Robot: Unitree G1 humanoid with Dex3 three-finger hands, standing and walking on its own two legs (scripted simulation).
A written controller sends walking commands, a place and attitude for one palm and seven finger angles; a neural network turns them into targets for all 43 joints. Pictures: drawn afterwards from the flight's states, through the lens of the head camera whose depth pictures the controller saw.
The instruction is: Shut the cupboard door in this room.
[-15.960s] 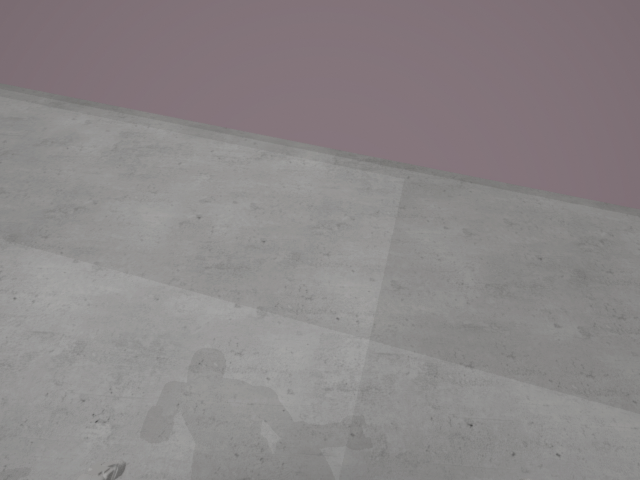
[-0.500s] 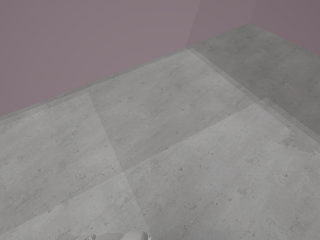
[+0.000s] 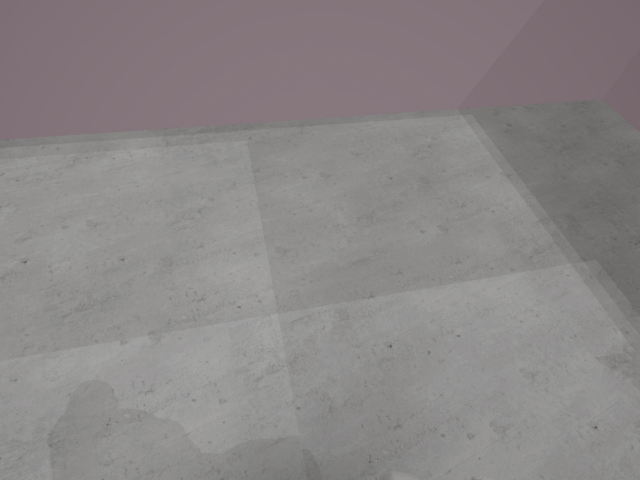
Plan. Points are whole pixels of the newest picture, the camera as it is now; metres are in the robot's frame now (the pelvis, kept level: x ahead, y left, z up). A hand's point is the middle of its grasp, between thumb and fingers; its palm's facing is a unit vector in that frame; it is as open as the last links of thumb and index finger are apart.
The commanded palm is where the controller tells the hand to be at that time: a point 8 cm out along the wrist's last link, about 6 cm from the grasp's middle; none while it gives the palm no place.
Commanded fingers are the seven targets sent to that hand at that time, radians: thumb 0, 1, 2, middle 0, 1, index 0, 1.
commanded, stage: turn or walk to find it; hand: left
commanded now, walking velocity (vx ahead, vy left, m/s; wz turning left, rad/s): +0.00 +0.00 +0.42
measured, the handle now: out of the picture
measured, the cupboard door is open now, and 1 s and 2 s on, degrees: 87 87 87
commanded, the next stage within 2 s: stand and wait in 1.64 s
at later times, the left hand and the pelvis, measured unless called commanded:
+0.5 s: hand out of the picture +0.05 +0.14 -0.14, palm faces +0.20 -0.93 -0.29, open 7.4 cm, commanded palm none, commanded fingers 0.00 0.90 0.90 -0.20 -0.30 -0.20 -0.30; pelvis -0.01 -0.07 +0.00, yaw +13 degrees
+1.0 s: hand out of the picture -0.15 +0.15 -0.19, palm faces +0.51 -0.83 -0.24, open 7.4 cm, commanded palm none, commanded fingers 0.00 0.90 0.90 -0.20 -0.30 -0.20 -0.30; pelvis -0.06 -0.04 -0.01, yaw +26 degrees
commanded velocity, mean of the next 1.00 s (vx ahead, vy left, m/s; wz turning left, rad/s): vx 0.00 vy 0.00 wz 0.42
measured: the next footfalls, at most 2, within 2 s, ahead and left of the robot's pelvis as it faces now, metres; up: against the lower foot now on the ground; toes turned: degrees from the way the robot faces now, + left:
right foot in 0.36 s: +0.04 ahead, -0.15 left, +0.00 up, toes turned +5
left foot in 0.90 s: -0.08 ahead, +0.07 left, +0.00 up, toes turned +29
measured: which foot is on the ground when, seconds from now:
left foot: down 0.00-0.36, up 0.38-0.88, down 0.90-1.00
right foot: up 0.00-0.34, down 0.36-0.90, up 0.92-1.00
